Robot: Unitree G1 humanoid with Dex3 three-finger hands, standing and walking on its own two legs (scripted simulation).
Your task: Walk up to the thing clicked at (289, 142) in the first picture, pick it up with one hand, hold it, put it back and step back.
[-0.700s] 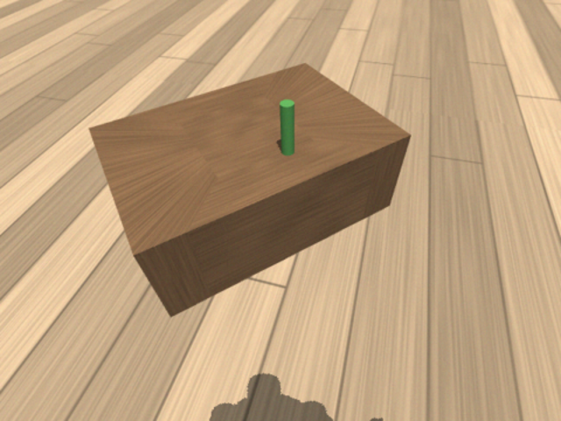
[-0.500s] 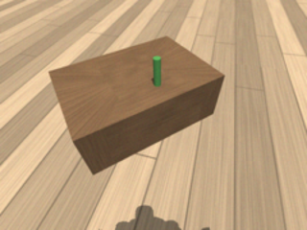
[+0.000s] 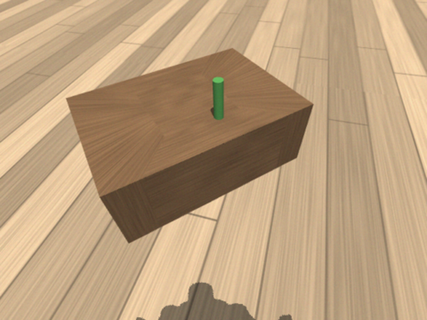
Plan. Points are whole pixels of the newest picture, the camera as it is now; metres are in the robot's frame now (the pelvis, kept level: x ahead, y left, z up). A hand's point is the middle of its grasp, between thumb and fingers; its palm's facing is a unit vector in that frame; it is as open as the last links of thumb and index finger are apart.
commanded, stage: stand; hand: right
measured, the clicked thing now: (218, 99) +1.10 +0.00 -0.26
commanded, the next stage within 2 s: walk up in 0.42 s
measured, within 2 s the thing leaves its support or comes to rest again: neither
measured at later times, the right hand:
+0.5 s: hand out of the picture +0.07 -0.26 -0.16, palm faces -0.05 +0.94 -0.34, open 7.4 cm
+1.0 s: hand (326, 272) +0.25 -0.22 -0.13, palm faces -0.25 +0.85 -0.47, open 7.4 cm
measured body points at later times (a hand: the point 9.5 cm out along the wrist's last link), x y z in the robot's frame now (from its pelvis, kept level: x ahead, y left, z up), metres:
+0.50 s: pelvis +0.01 +0.00 +0.00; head +0.01 +0.00 +0.45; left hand +0.08 +0.31 -0.13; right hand +0.08 -0.31 -0.13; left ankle +0.00 +0.13 -0.75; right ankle +0.00 -0.11 -0.74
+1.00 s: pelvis +0.15 +0.05 -0.02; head +0.15 +0.09 +0.43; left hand +0.13 +0.37 -0.15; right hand +0.27 -0.26 -0.10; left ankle +0.12 +0.17 -0.75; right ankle +0.23 -0.10 -0.69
